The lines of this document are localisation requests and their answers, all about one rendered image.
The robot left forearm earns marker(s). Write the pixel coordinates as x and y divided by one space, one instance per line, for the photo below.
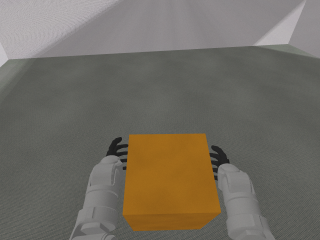
99 215

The right robot hand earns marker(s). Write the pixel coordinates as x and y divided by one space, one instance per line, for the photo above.
221 157

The left robot hand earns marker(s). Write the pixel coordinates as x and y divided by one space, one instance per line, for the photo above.
114 147

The carton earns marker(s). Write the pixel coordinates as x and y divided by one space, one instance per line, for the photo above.
169 182

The robot right forearm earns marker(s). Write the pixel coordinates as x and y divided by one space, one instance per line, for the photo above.
245 220

